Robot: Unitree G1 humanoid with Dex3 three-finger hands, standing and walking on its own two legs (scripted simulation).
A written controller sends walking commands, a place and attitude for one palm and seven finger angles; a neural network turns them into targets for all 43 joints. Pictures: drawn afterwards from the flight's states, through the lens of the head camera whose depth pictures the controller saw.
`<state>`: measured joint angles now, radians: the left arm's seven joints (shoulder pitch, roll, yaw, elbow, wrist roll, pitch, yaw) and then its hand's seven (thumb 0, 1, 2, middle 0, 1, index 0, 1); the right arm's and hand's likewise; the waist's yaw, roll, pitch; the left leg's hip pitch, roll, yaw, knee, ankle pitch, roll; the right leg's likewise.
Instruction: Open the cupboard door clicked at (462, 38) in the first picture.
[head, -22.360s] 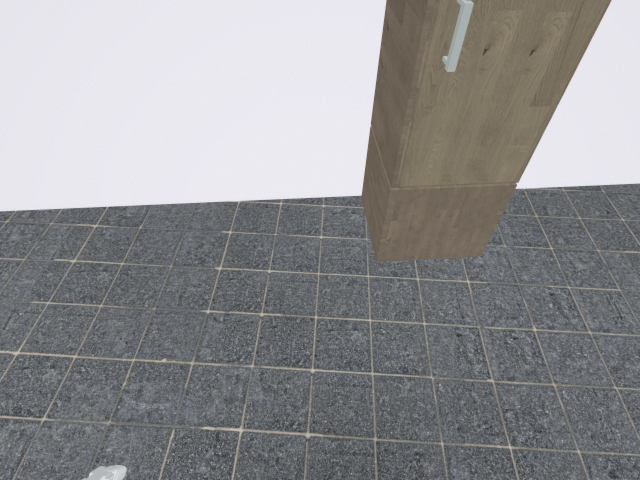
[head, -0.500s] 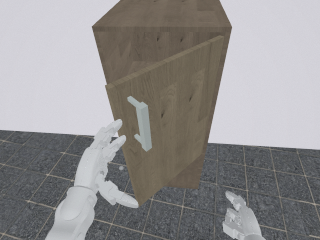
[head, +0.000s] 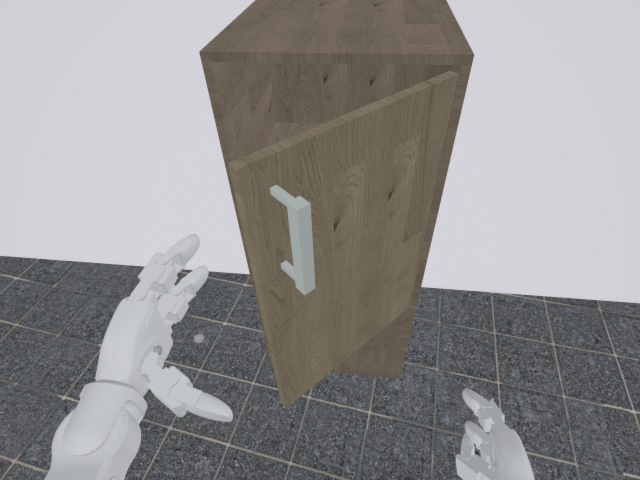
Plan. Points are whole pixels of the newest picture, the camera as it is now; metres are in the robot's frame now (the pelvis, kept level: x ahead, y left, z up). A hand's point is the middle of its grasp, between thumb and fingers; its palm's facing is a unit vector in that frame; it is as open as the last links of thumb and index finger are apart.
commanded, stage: draw the hand back to the body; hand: left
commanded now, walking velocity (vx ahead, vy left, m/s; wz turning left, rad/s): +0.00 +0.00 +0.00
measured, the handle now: (292, 241) +0.37 +0.08 +0.14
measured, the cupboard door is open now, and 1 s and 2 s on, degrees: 47 47 47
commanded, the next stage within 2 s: step back with the hand held close in 1.26 s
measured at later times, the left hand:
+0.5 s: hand (123, 343) +0.20 +0.22 +0.15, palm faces +0.33 -0.89 -0.33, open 13.7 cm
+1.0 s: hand (67, 322) +0.21 +0.28 +0.16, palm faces +0.47 -0.79 -0.39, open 8.0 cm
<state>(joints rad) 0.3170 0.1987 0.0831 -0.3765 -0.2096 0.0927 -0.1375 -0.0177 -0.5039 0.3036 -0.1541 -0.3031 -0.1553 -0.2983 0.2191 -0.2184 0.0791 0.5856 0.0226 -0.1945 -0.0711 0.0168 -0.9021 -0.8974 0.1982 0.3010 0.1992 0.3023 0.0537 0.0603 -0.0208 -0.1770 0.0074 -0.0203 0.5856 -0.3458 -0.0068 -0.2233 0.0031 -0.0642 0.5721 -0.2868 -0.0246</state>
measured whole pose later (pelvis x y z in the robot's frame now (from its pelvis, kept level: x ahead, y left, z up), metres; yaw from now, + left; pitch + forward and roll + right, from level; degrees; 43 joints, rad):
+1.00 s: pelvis +0.02 +0.02 +0.02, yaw -1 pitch -5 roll -1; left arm 0.43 0.33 0.33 -0.34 -0.03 -0.11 0.12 0.00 0.77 0.85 -0.21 -0.30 -0.21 -0.30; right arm 0.17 -0.22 0.02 0.67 -0.02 -0.12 -0.08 0.01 -0.90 -0.90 0.20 0.30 0.20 0.30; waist 0.09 0.06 0.05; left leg -0.02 0.00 0.00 0.38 -0.27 0.01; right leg -0.06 0.00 -0.04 0.35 -0.20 0.00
